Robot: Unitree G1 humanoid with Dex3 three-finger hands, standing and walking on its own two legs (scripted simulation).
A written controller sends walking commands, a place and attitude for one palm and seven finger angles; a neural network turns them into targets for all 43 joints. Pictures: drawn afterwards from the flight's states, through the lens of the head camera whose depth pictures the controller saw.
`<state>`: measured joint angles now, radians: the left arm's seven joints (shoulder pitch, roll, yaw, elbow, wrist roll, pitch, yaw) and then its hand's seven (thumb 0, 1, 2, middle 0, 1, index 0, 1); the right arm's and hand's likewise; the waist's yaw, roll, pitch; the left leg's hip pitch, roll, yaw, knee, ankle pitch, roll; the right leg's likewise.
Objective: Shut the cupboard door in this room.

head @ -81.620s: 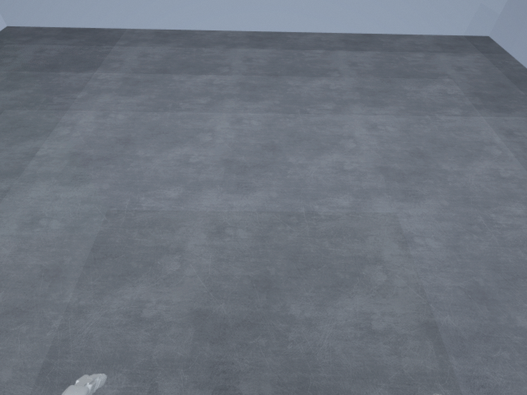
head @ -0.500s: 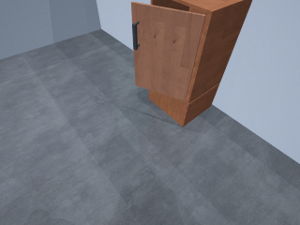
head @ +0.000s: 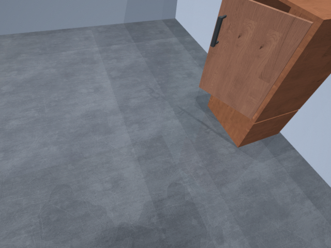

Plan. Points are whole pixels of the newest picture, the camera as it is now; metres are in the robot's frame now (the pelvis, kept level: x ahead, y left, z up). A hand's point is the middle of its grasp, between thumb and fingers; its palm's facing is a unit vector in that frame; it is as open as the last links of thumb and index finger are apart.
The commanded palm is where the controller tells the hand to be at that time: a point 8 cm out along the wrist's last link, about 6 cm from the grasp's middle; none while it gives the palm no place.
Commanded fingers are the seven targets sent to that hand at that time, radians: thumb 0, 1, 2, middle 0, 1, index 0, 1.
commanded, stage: walk to a spot facing it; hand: left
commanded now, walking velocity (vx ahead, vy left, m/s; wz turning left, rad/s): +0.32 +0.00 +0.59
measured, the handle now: (218, 31) +1.13 -0.24 -0.01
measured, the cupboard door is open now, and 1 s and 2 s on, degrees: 25 25 25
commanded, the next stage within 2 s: turn to face it in 1.02 s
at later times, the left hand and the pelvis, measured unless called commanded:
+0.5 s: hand out of the picture +0.13 +0.18 -0.13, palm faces +0.28 -0.92 -0.27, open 7.4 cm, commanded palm none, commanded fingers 0.00 0.90 0.90 -0.20 -0.30 -0.20 -0.30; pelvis +0.13 -0.03 +0.02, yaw +15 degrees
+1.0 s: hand (68, 224) +0.20 +0.27 -0.16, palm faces +0.50 -0.85 -0.18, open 7.4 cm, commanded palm none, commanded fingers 0.00 0.90 0.90 -0.20 -0.30 -0.20 -0.30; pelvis +0.28 +0.10 +0.02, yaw +27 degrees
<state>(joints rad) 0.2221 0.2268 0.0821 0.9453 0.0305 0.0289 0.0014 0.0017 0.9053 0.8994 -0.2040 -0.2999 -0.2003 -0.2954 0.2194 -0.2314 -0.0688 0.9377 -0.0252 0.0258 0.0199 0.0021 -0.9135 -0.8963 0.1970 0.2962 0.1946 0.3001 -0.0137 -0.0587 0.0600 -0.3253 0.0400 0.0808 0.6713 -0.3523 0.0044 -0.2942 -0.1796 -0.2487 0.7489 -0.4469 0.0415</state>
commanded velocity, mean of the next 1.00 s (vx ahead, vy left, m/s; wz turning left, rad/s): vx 0.34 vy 0.00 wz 0.34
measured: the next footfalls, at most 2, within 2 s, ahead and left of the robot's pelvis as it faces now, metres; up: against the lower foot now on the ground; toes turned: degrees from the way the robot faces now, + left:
right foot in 0.36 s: +0.20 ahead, -0.12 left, +0.00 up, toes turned +7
left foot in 0.82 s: +0.32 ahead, +0.19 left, +0.00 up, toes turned +32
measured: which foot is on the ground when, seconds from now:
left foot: down 0.00-0.34, up 0.36-0.80, down 0.82-1.00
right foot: up 0.00-0.34, down 0.36-0.82, up 0.84-1.00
